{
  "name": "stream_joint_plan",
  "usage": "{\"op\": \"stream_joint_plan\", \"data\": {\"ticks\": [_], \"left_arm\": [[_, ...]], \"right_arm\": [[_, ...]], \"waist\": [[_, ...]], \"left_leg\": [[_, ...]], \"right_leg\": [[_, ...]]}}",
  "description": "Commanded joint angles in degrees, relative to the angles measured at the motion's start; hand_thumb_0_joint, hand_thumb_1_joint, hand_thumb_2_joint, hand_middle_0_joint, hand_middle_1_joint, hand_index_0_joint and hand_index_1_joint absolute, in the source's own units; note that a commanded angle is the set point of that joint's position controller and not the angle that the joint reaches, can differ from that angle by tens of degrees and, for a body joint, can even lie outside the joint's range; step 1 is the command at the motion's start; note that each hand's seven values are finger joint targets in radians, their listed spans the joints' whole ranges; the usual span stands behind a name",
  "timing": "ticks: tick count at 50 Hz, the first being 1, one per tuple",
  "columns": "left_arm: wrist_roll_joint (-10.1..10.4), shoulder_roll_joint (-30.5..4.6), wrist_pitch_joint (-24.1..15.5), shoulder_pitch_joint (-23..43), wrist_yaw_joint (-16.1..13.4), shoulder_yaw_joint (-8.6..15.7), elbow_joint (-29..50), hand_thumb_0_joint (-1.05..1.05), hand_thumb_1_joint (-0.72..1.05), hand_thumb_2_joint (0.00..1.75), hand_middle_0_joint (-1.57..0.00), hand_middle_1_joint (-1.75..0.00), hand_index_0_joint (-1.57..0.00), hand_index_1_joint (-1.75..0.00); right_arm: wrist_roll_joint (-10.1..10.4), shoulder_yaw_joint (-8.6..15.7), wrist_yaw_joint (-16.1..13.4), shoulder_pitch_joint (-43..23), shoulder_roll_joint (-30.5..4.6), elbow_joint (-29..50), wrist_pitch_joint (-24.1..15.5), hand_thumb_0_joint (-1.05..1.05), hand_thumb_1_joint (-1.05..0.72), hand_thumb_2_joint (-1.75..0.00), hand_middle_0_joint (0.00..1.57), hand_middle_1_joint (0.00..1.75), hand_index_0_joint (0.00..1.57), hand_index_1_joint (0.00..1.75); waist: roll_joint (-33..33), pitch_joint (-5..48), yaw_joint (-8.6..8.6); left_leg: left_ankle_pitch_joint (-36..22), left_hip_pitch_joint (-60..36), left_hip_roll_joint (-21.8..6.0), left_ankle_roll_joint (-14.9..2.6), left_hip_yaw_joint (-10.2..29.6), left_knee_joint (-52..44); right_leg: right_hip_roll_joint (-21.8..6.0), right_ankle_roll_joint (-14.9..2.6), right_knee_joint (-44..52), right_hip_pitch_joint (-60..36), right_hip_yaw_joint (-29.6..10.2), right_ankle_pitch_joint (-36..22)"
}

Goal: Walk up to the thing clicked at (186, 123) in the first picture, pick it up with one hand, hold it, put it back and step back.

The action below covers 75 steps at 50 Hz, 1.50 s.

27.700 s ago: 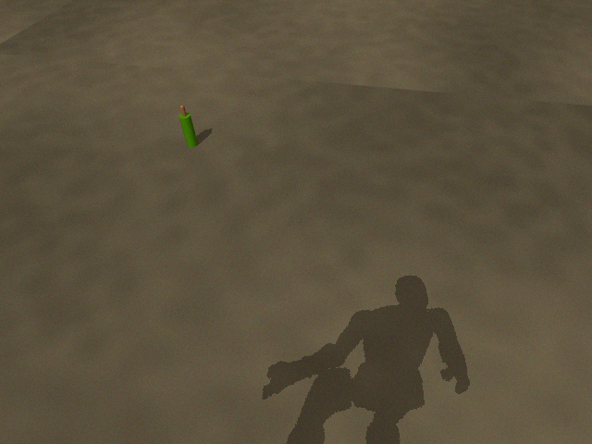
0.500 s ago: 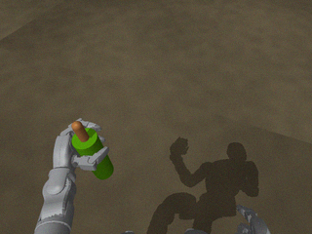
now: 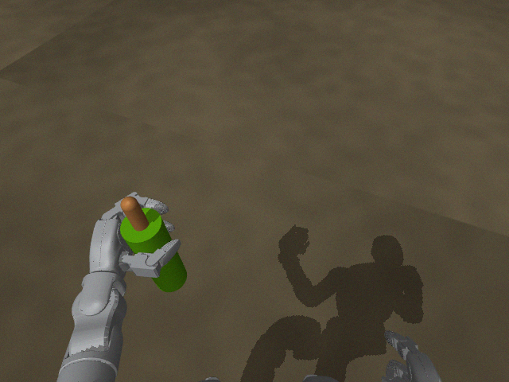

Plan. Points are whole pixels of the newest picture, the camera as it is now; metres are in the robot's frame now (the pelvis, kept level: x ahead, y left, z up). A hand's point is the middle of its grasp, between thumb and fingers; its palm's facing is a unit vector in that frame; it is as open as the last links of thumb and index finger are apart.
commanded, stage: hold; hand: left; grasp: from the side
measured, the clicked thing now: (153, 245) +0.33 +0.17 +0.02
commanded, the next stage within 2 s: crouch in 1.44 s
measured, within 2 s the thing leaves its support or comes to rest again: neither
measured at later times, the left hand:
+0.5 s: hand (152, 239) +0.33 +0.16 +0.04, palm faces +0.02 -1.00 -0.03, open 8.2 cm
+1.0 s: hand (156, 239) +0.33 +0.16 +0.04, palm faces +0.03 -1.00 -0.03, open 8.2 cm
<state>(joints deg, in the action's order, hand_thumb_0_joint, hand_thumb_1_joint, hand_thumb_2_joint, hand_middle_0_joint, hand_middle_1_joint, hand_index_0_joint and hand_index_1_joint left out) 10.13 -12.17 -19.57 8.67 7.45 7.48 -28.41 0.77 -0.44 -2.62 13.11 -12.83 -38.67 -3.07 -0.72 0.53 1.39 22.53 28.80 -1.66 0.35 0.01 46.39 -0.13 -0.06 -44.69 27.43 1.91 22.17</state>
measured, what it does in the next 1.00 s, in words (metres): stands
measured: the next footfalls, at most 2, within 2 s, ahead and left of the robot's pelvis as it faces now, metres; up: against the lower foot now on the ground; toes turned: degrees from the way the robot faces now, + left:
none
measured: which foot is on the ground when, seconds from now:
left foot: down 0.00-1.00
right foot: down 0.00-1.00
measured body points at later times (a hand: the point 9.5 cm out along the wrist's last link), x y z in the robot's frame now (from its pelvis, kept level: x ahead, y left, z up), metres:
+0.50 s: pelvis +0.00 +0.00 +0.00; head +0.04 +0.01 +0.45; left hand +0.32 +0.22 +0.04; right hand +0.13 -0.24 -0.11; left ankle +0.01 +0.12 -0.71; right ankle +0.01 -0.12 -0.71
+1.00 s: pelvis +0.00 +0.00 +0.00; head +0.04 +0.00 +0.45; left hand +0.32 +0.21 +0.04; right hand +0.13 -0.24 -0.11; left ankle +0.01 +0.12 -0.71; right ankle +0.01 -0.12 -0.71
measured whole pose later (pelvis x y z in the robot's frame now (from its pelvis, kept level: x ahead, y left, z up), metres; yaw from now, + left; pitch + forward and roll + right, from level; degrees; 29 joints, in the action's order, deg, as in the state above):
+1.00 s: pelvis +0.00 +0.00 +0.00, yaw +0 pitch +5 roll -1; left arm 9.5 -11.4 -19.9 8.4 5.4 6.3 -28.3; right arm 0.6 -0.2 -1.8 12.9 -12.8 -38.9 -3.6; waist -0.7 0.5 1.4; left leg 22.4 28.7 -1.6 0.3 0.0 46.1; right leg -0.1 0.0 -44.3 27.4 1.8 22.0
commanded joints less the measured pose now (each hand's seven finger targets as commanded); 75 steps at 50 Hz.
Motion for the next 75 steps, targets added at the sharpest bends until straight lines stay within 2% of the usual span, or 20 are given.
{"op": "stream_joint_plan", "data": {"ticks": [1, 9, 15, 18, 26, 28, 30, 34, 35, 38, 42, 46, 50, 52, 56, 62, 66, 69, 70, 75], "left_arm": [[2.55, -7.23, -6.75, 19.31, 0.04, 3.24, 18.56, 0.0, 0.41, 1.19, -1.29, -1.39, -1.31, -1.38], [1.9, -8.72, -7.3, 21.33, -1.5, 4.39, 21.42, 0.0, 0.4, 1.19, -1.28, -1.39, -1.29, -1.38], [1.72, -8.38, -7.26, 22.33, -1.61, 4.01, 19.56, 0.0, 0.37, 1.2, -1.28, -1.39, -1.3, -1.38], [1.64, -6.31, -6.95, 20.3, -1.29, 2.21, 17.29, 0.0, 0.37, 1.19, -1.27, -1.39, -1.29, -1.38], [2.31, -5.68, -7.32, 19.37, -1.03, 2.42, 17.59, 0.0, 0.42, 1.22, -1.29, -1.41, -1.31, -1.4], [1.93, -8.56, -7.8, 19.99, -1.55, 4.31, 19.88, 0.0, 0.42, 1.21, -1.29, -1.4, -1.31, -1.39], [1.7, -6.68, -7.94, 21.01, -1.98, 2.11, 21.93, 0.0, 0.39, 1.21, -1.28, -1.4, -1.3, -1.39], [1.48, -8.22, -7.86, 20.44, -3.14, 3.83, 22.7, 0.0, 0.39, 1.21, -1.27, -1.39, -1.29, -1.38], [1.63, -6.17, -7.47, 19.04, -3.11, 2.07, 22.04, 0.0, 0.41, 1.2, -1.27, -1.38, -1.28, -1.37], [1.12, -6.3, -6.84, 20.57, -3.17, 1.81, 19.5, 0.0, 0.42, 1.22, -1.26, -1.39, -1.28, -1.38], [1.16, -7.25, -6.85, 20.48, -3.02, 3.56, 16.91, 0.0, 0.41, 1.22, -1.28, -1.4, -1.3, -1.4], [1.25, -5.9, -6.77, 19.34, -2.03, 1.77, 18.02, 0.0, 0.42, 1.21, -1.27, -1.39, -1.29, -1.38], [1.59, -7.86, -7.76, 20.61, -2.16, 3.33, 21.53, 0.0, 0.44, 1.22, -1.28, -1.4, -1.29, -1.39], [1.62, -5.97, -7.31, 19.8, -2.42, 1.86, 19.67, 0.0, 0.43, 1.21, -1.28, -1.39, -1.29, -1.38], [1.32, -8.42, -8.14, 22.48, -3.26, 4.29, 20.87, 0.0, 0.4, 1.21, -1.27, -1.39, -1.28, -1.38], [1.18, -8.27, -8.16, 20.99, -3.58, 4.44, 20.5, 0.0, 0.41, 1.2, -1.26, -1.38, -1.28, -1.37], [1.11, -4.77, -6.99, 17.7, -2.36, 0.6, 16.8, 0.0, 0.41, 1.2, -1.27, -1.38, -1.29, -1.37], [1.24, -8.18, -7.11, 21.24, -2.35, 2.96, 20.43, 0.0, 0.38, 1.2, -1.28, -1.39, -1.29, -1.38], [1.26, -5.53, -6.44, 19.06, -2.26, 0.84, 17.88, 0.0, 0.39, 1.19, -1.27, -1.38, -1.29, -1.37], [1.64, -7.11, -6.96, 19.96, -3.06, 3.0, 20.33, 0.0, 0.4, 1.2, -1.27, -1.38, -1.29, -1.38]], "right_arm": [[0.21, 2.79, -0.31, -1.59, -7.57, 7.03, -2.81, 0.0, -0.91, -0.9, 0.2, 0.3, 0.2, 0.3], [-0.12, 2.85, -0.16, -0.84, -7.48, 6.4, -2.73, 0.0, -0.9, -0.9, 0.2, 0.3, 0.2, 0.3], [-0.11, 2.85, -0.11, -1.17, -7.45, 6.35, -2.81, 0.0, -0.91, -0.9, 0.2, 0.3, 0.2, 0.3], [-0.17, 3.07, 0.27, -0.87, -7.75, 6.39, -2.88, 0.0, -0.91, -0.9, 0.2, 0.3, 0.2, 0.3], [0.07, 3.23, 0.53, -1.15, -7.88, 6.59, -2.97, 0.0, -0.9, -0.9, 0.2, 0.3, 0.2, 0.3], [-0.01, 3.08, 0.58, -1.33, -7.61, 6.7, -2.95, 0.0, -0.91, -0.9, 0.2, 0.3, 0.2, 0.3], [-0.02, 2.97, 0.66, -1.33, -7.53, 7.05, -3.04, 0.0, -0.91, -0.9, 0.2, 0.3, 0.2, 0.3], [-0.05, 2.8, 0.21, -1.27, -7.37, 6.76, -3.04, 0.0, -0.91, -0.9, 0.2, 0.3, 0.2, 0.3], [-0.1, 2.59, 0.2, -1.12, -7.16, 6.79, -3.08, 0.0, -0.91, -0.9, 0.2, 0.3, 0.2, 0.3], [-0.26, 2.94, 0.1, -0.69, -7.69, 5.84, -3.14, 0.0, -0.9, -0.9, 0.2, 0.3, 0.2, 0.3], [-0.06, 2.7, 0.09, -1.91, -7.11, 6.2, -2.9, 0.0, -0.9, -0.9, 0.2, 0.3, 0.2, 0.3], [0.09, 3.03, 0.43, -1.92, -7.56, 6.84, -3.0, 0.0, -0.9, -0.9, 0.2, 0.3, 0.2, 0.3], [-0.06, 3.06, 0.7, -1.36, -7.34, 6.64, -3.01, 0.0, -0.91, -0.9, 0.2, 0.3, 0.2, 0.3], [-0.17, 2.86, 0.6, -0.77, -7.31, 6.47, -3.02, 0.0, -0.9, -0.9, 0.2, 0.3, 0.2, 0.3], [-0.11, 2.85, 0.55, -1.41, -7.31, 6.13, -3.09, 0.0, -0.91, -0.9, 0.2, 0.3, 0.2, 0.3], [-0.12, 2.94, 0.17, -1.72, -7.54, 6.43, -3.12, 0.0, -0.91, -0.9, 0.2, 0.3, 0.2, 0.3], [0.04, 3.11, 0.28, -1.23, -7.61, 6.44, -3.1, 0.0, -0.91, -0.9, 0.2, 0.3, 0.2, 0.3], [0.11, 2.93, 0.34, -1.63, -7.31, 6.52, -3.09, 0.0, -0.91, -0.9, 0.2, 0.3, 0.2, 0.3], [0.16, 2.85, 0.31, -1.17, -7.32, 6.57, -2.98, 0.0, -0.91, -0.9, 0.2, 0.3, 0.2, 0.3], [0.1, 3.23, 0.78, -0.92, -7.7, 6.21, -3.13, 0.0, -0.91, -0.9, 0.2, 0.3, 0.2, 0.3]], "waist": [[-0.95, 18.95, -0.16], [-2.29, 19.99, 0.17], [-2.48, 17.79, 0.32], [-2.41, 17.77, 0.38], [-0.82, 18.09, 0.1], [-3.02, 19.96, -0.76], [-2.36, 18.55, 0.07], [-2.75, 20.41, -0.25], [-1.85, 20.17, 0.13], [-1.6, 18.72, 1.0], [-0.06, 16.17, 0.1], [-2.2, 17.42, -0.29], [-2.98, 22.22, -0.59], [-0.67, 20.65, 0.3], [-1.71, 18.87, 0.31], [-1.88, 19.39, -0.11], [-0.66, 17.54, 1.12], [-2.41, 20.64, 0.1], [-0.51, 18.67, 0.81], [-2.18, 19.91, -0.29]], "left_leg": [[-13.2, -9.27, 1.29, -0.85, 0.3, -6.49], [-18.96, -10.82, 0.94, -0.83, 0.58, -5.73], [-15.5, -9.29, 1.02, -0.8, 0.63, -6.37], [-15.16, -9.95, 0.77, -0.51, 0.94, -6.67], [-14.29, -8.89, 0.83, -0.65, 0.85, -6.54], [-15.28, -9.52, 1.08, -0.54, 0.67, -6.24], [-14.01, -9.63, 0.89, -0.41, 0.85, -6.87], [-16.44, -10.57, 1.05, -0.64, 0.64, -6.08], [-17.46, -10.62, 0.99, -0.69, 0.67, -5.83], [-16.57, -10.48, 0.78, -0.71, 0.89, -6.03], [-11.97, -7.48, 1.44, -1.11, 0.12, -6.33], [-12.93, -9.17, 1.15, -0.55, 0.54, -7.03], [-16.71, -10.26, 1.26, -0.74, 0.39, -5.57], [-17.68, -9.35, 1.15, -0.99, 0.37, -5.07], [-15.13, -9.22, 1.19, -0.98, 0.41, -5.79], [-13.0, -9.16, 1.2, -0.8, 0.52, -6.32], [-14.52, -8.98, 0.98, -0.8, 0.84, -6.05], [-14.98, -9.73, 1.2, -0.93, 0.41, -5.71], [-14.81, -9.16, 1.02, -0.96, 0.61, -5.95], [-17.93, -10.02, 0.92, -0.8, 0.79, -5.58]], "right_leg": [[0.64, -0.51, 6.43, -6.76, -0.22, -15.57], [0.96, -0.68, 5.46, -6.86, 0.09, -19.49], [0.78, -0.72, 5.79, -5.67, -0.14, -16.76], [1.06, -0.92, 5.52, -4.89, 0.35, -15.84], [0.98, -0.88, 5.58, -5.62, 0.34, -15.63], [0.93, -0.92, 5.68, -6.21, 0.21, -16.08], [1.09, -0.94, 5.6, -5.88, 0.31, -15.0], [0.84, -0.77, 5.58, -6.75, -0.01, -17.43], [0.9, -0.63, 5.53, -7.01, -0.01, -18.59], [0.98, -0.69, 5.6, -5.31, 0.14, -17.58], [0.23, -0.34, 6.87, -6.03, -0.46, -15.14], [0.74, -0.87, 6.18, -5.57, 0.1, -14.65], [0.62, -0.76, 5.63, -7.33, -0.15, -18.2], [0.69, -0.43, 5.61, -7.35, -0.15, -19.81], [0.61, -0.49, 5.72, -5.71, -0.26, -17.12], [0.66, -0.64, 5.96, -6.28, -0.3, -15.13], [0.95, -0.64, 5.86, -5.49, 0.14, -16.31], [0.6, -0.59, 6.41, -6.46, -0.36, -17.01], [0.8, -0.5, 6.32, -6.07, -0.04, -16.9], [0.89, -0.8, 5.39, -6.37, 0.34, -18.25]]}}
